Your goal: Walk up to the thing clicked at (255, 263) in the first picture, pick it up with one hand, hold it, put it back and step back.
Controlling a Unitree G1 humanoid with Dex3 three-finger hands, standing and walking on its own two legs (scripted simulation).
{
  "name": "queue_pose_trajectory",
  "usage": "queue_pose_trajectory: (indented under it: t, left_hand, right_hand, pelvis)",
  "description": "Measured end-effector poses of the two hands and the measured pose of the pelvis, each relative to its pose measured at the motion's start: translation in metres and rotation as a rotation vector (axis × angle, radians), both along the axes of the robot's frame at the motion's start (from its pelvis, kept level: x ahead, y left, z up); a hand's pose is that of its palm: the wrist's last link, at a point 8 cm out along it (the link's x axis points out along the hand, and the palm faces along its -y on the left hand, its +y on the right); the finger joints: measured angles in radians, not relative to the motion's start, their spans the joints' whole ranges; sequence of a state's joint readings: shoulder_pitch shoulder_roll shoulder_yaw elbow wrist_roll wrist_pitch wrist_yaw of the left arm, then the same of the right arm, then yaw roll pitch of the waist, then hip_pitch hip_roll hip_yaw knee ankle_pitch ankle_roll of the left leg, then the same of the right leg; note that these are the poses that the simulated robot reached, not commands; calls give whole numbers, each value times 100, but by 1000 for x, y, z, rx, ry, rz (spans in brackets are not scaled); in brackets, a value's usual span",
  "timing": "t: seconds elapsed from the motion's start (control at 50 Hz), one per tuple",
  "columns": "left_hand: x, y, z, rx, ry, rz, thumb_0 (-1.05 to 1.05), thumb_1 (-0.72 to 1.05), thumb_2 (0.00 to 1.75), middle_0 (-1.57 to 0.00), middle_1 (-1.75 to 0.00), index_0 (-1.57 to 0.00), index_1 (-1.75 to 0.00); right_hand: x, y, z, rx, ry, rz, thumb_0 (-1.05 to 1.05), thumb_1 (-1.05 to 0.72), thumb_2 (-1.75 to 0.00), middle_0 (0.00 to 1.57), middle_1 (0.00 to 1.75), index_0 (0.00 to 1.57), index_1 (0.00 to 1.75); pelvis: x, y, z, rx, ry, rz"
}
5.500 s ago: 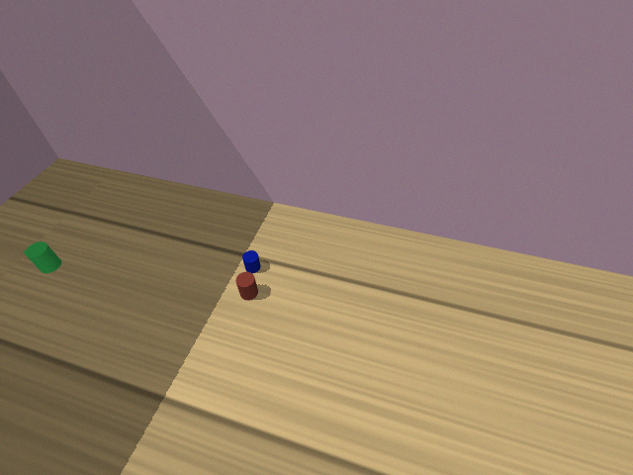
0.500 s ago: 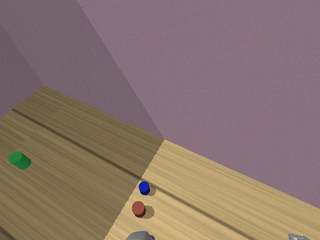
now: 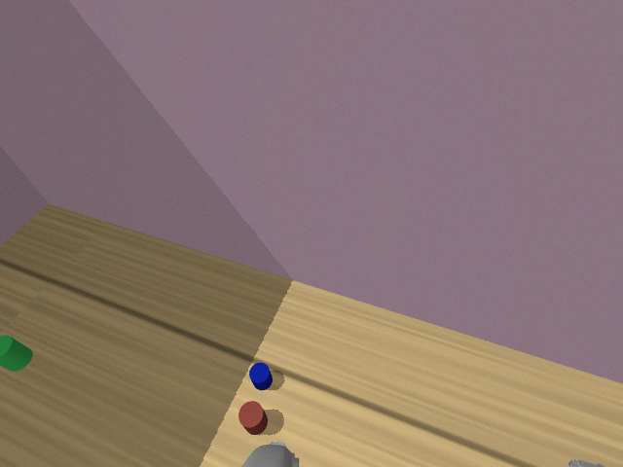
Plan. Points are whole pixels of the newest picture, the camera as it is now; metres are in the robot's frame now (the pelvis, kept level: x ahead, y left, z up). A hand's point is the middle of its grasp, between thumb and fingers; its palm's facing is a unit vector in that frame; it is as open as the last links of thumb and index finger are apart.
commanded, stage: walk up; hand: left
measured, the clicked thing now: (261, 376) +0.48 +0.25 -0.72
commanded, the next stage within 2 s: none
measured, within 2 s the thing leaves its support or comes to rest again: neither
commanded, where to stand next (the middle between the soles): +0.06 +0.01 m, yaw +5 degrees
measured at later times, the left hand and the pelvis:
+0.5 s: hand out of the picture +0.09 +0.29 -0.12, palm faces +0.06 -0.91 -0.42, open 7.4 cm; pelvis +0.02 +0.00 +0.01, yaw +5 degrees
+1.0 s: hand out of the picture +0.01 +0.29 -0.14, palm faces +0.18 -0.92 -0.36, open 7.4 cm; pelvis -0.02 +0.01 +0.00, yaw +11 degrees
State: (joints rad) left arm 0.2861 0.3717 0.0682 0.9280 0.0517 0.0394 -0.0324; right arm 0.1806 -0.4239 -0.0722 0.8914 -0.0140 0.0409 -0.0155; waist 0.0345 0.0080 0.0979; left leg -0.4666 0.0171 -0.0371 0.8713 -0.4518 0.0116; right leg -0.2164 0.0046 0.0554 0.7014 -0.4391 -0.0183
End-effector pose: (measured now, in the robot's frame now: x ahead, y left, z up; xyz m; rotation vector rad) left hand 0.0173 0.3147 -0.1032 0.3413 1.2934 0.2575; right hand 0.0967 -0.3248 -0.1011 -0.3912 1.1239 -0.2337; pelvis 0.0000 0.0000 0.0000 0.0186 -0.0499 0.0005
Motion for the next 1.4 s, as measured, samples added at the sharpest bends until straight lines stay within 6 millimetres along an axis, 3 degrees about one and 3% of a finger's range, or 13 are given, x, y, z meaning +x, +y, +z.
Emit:
queue_pose_trajectory:
  t: [0.1,0.18,0.3,0.44,0.54,0.62,0.68,0.86,0.96,1.02,1.16,1.28,1.4]
  left_hand:
    - [-4,-8,12,7,-2,7,0,91,90,-20,-30,-20,-31]
    - [5,-3,12,1,-68,13,0,90,90,-20,-30,-20,-31]
    - [17,11,7,-6,-86,14,0,91,90,-20,-30,-20,-30]
    - [52,13,24,7,-181,-19,0,91,90,-20,-30,-20,-30]
    - [61,8,22,67,-191,-2,0,91,90,-20,-30,-20,-30]
    - [51,-1,19,102,-160,17,0,91,90,-20,-30,-20,-30]
    - [39,-5,24,111,-154,27,0,91,90,-20,-30,-20,-31]
    - [6,9,20,88,-179,73,0,90,90,-20,-30,-20,-31]
    - [-17,19,0,17,-164,128,0,91,90,-20,-30,-20,-31]
    - [-28,19,-5,-30,-130,156,0,91,90,-20,-30,-20,-30]
    - [-37,5,-12,-71,-11,105,0,91,90,-20,-30,-20,-30]
    - [4,-10,2,-30,-61,48,1,91,90,-20,-30,-20,-30]
    - [26,-13,31,15,-122,52,0,91,90,-20,-30,-20,-30]
  right_hand:
    - [-30,-2,-4,22,83,-19,1,-91,-89,20,30,21,30]
    - [-36,11,-6,40,143,29,1,-91,-89,20,30,20,30]
    - [-15,35,4,67,40,68,1,-91,-89,20,30,21,30]
    - [-2,30,19,59,2,70,1,-90,-89,21,30,21,30]
    - [17,16,2,71,5,69,1,-90,-89,20,30,21,30]
    - [35,10,-19,91,5,64,1,-91,-89,20,30,21,30]
    - [36,13,-26,98,39,100,1,-91,-89,20,30,21,30]
    - [-18,21,-29,72,156,151,1,-91,-89,20,30,21,30]
    - [-55,27,-10,14,156,118,1,-91,-89,20,30,21,30]
    - [-64,28,6,-12,159,111,1,-91,-89,20,30,21,30]
    - [-37,15,24,-23,77,106,1,-90,-89,21,30,21,30]
    - [-15,-11,7,-6,90,86,1,-90,-89,20,30,21,30]
    - [30,2,9,53,47,111,1,-91,-89,20,30,21,30]
  pelvis:
    - [2,-2,9,-3,16,27]
    - [3,1,8,-12,19,59]
    - [8,10,9,5,-6,72]
    - [19,6,18,-14,-21,87]
    - [21,-6,6,2,-32,87]
    - [13,-13,-4,-13,-34,105]
    - [0,-13,-2,6,-21,112]
    - [-22,0,-5,3,11,163]
    - [-26,11,-3,11,-20,154]
    - [-22,11,6,-23,-15,186]
    - [-11,3,11,-14,11,126]
    - [11,-10,6,-48,-2,126]
    - [35,-14,20,0,-9,103]
